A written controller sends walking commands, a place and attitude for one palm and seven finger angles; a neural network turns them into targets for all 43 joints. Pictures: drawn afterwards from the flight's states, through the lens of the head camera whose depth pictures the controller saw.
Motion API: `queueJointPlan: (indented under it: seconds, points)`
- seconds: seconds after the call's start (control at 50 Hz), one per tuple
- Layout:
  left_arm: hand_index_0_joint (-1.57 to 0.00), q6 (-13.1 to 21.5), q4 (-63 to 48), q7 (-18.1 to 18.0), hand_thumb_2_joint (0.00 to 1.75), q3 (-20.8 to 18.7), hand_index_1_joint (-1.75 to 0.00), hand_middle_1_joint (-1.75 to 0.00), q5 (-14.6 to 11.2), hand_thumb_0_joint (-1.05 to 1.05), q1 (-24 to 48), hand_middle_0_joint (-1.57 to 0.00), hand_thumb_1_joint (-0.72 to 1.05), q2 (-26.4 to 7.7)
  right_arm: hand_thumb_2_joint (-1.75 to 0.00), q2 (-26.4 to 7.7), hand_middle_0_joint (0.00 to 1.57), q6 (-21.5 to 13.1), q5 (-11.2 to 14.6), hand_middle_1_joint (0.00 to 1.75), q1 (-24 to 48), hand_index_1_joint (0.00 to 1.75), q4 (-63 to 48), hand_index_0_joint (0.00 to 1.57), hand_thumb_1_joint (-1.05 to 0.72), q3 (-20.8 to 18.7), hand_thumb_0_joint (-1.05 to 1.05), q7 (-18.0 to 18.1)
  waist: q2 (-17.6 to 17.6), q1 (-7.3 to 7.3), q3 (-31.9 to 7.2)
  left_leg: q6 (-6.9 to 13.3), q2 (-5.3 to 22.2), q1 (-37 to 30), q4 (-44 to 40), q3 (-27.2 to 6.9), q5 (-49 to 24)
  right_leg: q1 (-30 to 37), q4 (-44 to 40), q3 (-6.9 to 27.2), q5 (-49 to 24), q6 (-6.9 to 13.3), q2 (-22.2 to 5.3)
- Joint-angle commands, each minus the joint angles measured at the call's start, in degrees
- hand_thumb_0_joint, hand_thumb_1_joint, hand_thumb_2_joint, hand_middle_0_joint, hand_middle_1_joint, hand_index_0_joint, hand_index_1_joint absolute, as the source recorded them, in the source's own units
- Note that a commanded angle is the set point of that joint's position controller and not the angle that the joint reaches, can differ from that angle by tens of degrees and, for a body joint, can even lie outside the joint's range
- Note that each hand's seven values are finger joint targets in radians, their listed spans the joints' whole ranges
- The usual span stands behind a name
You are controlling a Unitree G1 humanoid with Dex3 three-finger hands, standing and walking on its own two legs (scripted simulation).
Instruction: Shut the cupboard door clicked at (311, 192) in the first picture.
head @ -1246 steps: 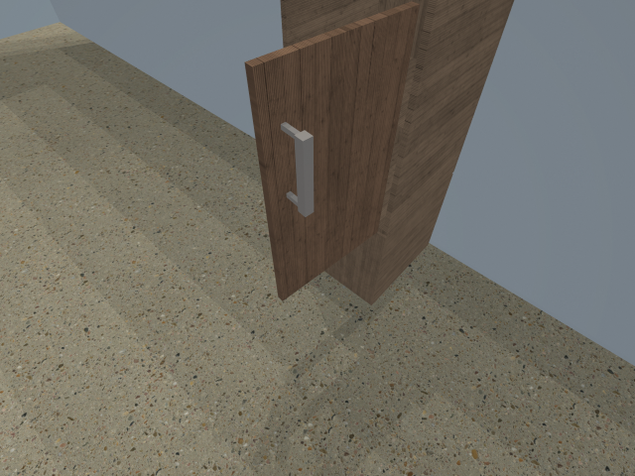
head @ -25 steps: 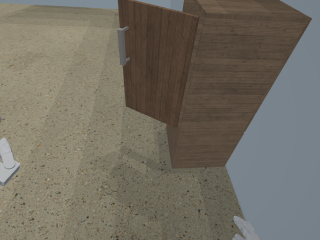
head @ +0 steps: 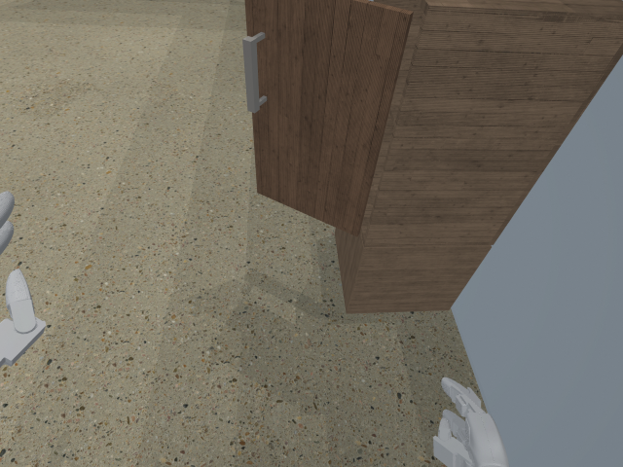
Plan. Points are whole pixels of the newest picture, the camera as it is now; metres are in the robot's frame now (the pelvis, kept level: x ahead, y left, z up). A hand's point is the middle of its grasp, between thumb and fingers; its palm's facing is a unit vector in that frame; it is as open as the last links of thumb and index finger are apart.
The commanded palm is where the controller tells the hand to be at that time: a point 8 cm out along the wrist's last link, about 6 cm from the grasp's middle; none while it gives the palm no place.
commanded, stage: let the arm hang, fingers relaxed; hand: left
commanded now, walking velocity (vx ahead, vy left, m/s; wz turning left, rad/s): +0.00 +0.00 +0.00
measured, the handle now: (256, 73) +0.89 +0.16 +0.06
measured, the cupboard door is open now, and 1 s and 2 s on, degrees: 57 57 57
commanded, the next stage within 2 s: look to check the result in 1.10 s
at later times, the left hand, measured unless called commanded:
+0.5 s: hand out of the picture -0.09 +0.18 -0.18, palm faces +0.07 -0.98 -0.19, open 7.2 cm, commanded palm none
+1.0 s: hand out of the picture -0.04 +0.16 -0.18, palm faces +0.06 -0.99 -0.15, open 7.4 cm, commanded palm none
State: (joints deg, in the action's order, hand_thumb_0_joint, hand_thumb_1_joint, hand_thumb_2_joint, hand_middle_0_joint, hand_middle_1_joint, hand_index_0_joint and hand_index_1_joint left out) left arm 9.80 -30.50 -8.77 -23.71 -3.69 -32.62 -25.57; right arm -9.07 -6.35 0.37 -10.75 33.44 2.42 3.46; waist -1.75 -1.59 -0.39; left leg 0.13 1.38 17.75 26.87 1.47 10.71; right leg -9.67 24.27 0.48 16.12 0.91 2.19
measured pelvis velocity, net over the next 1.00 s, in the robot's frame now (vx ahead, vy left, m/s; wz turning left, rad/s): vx -0.02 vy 0.01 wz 0.02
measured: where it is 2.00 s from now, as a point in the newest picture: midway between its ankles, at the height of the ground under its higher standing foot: outside the picture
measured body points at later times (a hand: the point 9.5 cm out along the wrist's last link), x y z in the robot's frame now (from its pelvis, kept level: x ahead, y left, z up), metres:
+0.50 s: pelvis -0.03 +0.00 +0.00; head -0.01 +0.01 +0.45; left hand -0.09 +0.23 -0.16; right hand -0.05 -0.24 -0.15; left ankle +0.03 +0.11 -0.74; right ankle -0.04 -0.11 -0.74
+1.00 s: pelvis -0.02 +0.01 +0.00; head -0.03 +0.01 +0.45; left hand -0.04 +0.21 -0.16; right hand -0.03 -0.20 -0.16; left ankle +0.03 +0.11 -0.74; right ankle -0.04 -0.11 -0.74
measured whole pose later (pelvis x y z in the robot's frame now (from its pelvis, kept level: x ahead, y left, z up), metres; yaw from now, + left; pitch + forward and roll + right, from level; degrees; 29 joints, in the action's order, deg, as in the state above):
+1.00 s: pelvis -0.02 +0.01 +0.00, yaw +1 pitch -1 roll +0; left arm -0.2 64.7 -1.8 -0.3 1.0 -18.9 -6.0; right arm -7.5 0.8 -0.7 -18.3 63.3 0.1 2.0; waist 0.5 -0.7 -0.2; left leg 1.4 -0.5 15.5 24.6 1.1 8.0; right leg -8.5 25.2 -0.7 15.5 0.3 0.3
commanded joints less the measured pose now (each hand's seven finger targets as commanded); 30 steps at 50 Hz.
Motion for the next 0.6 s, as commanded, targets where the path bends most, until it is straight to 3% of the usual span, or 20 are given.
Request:
queueJointPlan:
  seconds: [0.0,0.04,0.08,0.14,0.18,0.24,0.28,0.3,0.32,0.34,0.36,0.42,0.46,0.58]
  points:
    - [-0.2,-9.3,35.4,7.9,0.9,17.3,-0.3,-0.3,4.4,0.0,6.8,-0.2,0.9,2.8,-0.9,-16.8,0.2,-1.5,0.7,0.3,3.1,0.3,3.9,0.2,-0.9,-7.2,0.0,-3.7,5.4,-0.2,-6.4,-0.3,6.1,-5.7,6.1,-2.1,-20.5,-6.2,4.3,1.8,-23.3,1.3,-7.8]
    - [-0.2,-10.0,40.4,9.0,0.9,18.4,-0.3,-0.3,4.7,0.0,10.5,-0.2,0.9,2.8,-0.9,-16.4,0.2,1.5,0.1,0.3,1.9,0.3,4.1,0.2,-0.9,-5.8,0.0,-3.3,1.5,0.83,-5.2,1.8,6.9,-1.2,4.9,-5.1,-12.0,-7.5,5.7,0.7,-10.8,1.4,-6.5]
    - [-0.2,-9.8,46.8,9.2,0.9,19.1,-0.3,-0.3,5.0,0.0,14.0,-0.2,0.9,1.7,-0.9,-16.5,0.2,3.1,-0.6,0.3,2.5,0.3,4.1,0.2,-0.9,-5.1,0.0,-3.0,-6.3,1.25,-4.8,2.8,6.1,0.9,4.9,-7.6,-10.4,-6.2,5.4,1.4,-8.0,2.1,-6.5]
    - [-0.2,-10.4,57.8,8.6,0.9,20.3,-0.3,-0.3,5.1,0.0,17.8,-0.2,0.9,2.6,-0.9,-13.2,0.2,5.5,-1.5,0.3,1.9,0.3,6.5,0.2,-0.9,-4.1,0.0,-2.7,-10.6,0.59,-1.5,1.6,1.6,-0.7,8.1,-5.9,-2.0,-10.9,-1.0,6.2,-1.9,4.9,-10.6]
    - [-0.2,-11.0,64.0,8.0,0.9,21.2,-0.3,-0.3,4.9,0.0,20.3,-0.2,0.9,3.2,-0.9,-11.6,0.2,6.9,-2.1,0.3,0.2,0.3,9.2,0.2,-0.9,-3.7,0.0,-2.5,-5.1,-0.2,0.4,0.8,0.7,-3.7,9.0,-4.4,-0.6,-13.5,-3.1,7.2,0.9,6.3,-11.7]
    - [-0.2,-11.1,72.6,7.8,0.9,21.9,-0.3,-0.3,4.7,0.0,20.3,-0.2,0.9,4.5,-0.9,-10.3,0.2,7.7,-2.1,0.3,-1.5,0.3,13.6,0.2,-0.9,-3.3,0.0,-2.4,3.6,-0.42,2.8,1.1,2.1,-5.0,3.8,-6.1,-0.1,-13.8,-4.0,6.2,7.7,4.9,-9.0]
    - [-0.2,-10.7,78.1,7.7,0.9,21.9,-0.3,-0.3,4.4,0.0,17.5,-0.2,0.9,5.8,-0.9,-10.4,0.2,7.2,-2.0,0.3,-2.4,0.3,16.5,0.2,-0.9,-3.1,0.0,-2.1,8.9,0.69,2.1,1.8,3.8,-1.8,-1.8,-9.0,0.6,-7.6,-3.0,4.7,5.6,3.1,-6.3]
    - [-0.2,-10.6,80.2,7.6,0.9,21.1,-0.3,-0.3,4.4,0.0,15.5,-0.2,0.9,7.3,-0.9,-9.9,0.2,7.1,-2.2,0.3,-2.9,0.3,17.4,0.2,-0.9,-3.4,0.0,-1.8,11.8,1.48,1.3,2.1,4.1,0.1,-3.4,-9.5,2.5,-4.0,-2.8,4.1,3.8,2.9,-5.9]
    - [-0.2,-10.5,82.4,7.6,0.9,21.2,-0.3,-0.3,4.3,0.0,14.1,-0.2,0.9,7.2,-0.9,-9.5,0.2,7.0,-2.0,0.3,-3.1,0.3,18.5,0.2,-0.9,-3.3,0.0,-1.7,12.5,2.0,0.5,2.1,3.9,0.6,-4.3,-9.5,3.4,-1.7,-3.0,4.1,2.4,2.9,-6.0]
    - [-0.2,-10.4,84.3,7.7,0.9,21.4,-0.3,-0.3,4.2,0.0,13.2,-0.2,0.9,7.6,-0.9,-9.0,0.2,7.0,-1.9,0.3,-3.9,0.3,19.5,0.2,-0.9,-3.3,0.0,-1.5,11.8,2.02,-0.2,1.9,3.8,0.3,-4.4,-8.9,3.3,-0.5,-3.6,4.2,1.5,3.0,-6.2]
    - [-0.2,-10.2,85.7,7.6,0.9,21.6,-0.3,-0.3,4.2,0.0,12.8,-0.2,0.9,8.0,-0.9,-8.9,0.2,7.0,-1.7,0.3,-4.7,0.3,20.3,0.2,-0.9,-3.4,0.0,-1.4,8.4,1.97,0.7,1.8,3.7,-0.3,-3.7,-8.4,2.6,-0.9,-5.0,4.2,1.5,3.2,-6.4]
    - [-0.2,-9.9,89.3,7.5,0.9,22.1,-0.3,-0.3,4.1,0.0,11.9,-0.2,0.9,9.2,-0.9,-7.5,0.2,7.1,-1.4,0.3,-7.8,0.3,23.3,0.2,-0.9,-3.5,0.0,-1.2,5.9,1.13,0.6,1.6,3.5,-3.5,-3.6,-7.6,1.6,-2.5,-7.1,4.7,2.3,3.3,-7.1]
    - [-0.2,-9.7,91.3,7.3,0.9,22.4,-0.3,-0.3,4.1,0.0,10.9,-0.2,0.9,9.5,-0.9,-7.2,0.2,7.3,-1.2,0.3,-9.0,0.3,24.7,0.2,-0.9,-3.5,0.0,-1.1,3.7,1.07,2.7,1.5,3.7,-4.1,-3.8,-6.9,1.2,-4.1,-8.3,4.4,3.1,3.2,-7.0]
    - [-0.2,-9.9,95.0,6.8,0.9,22.7,-0.3,-0.3,4.1,0.0,8.5,-0.2,0.9,12.0,-0.9,-4.8,0.2,7.5,-1.2,0.3,-11.7,0.3,27.7,0.2,-0.9,-3.4,0.0,-1.0,1.7,0.8,5.9,1.7,3.7,-4.2,-6.0,-6.8,4.4,-6.5,-8.4,3.8,6.0,2.7,-6.6]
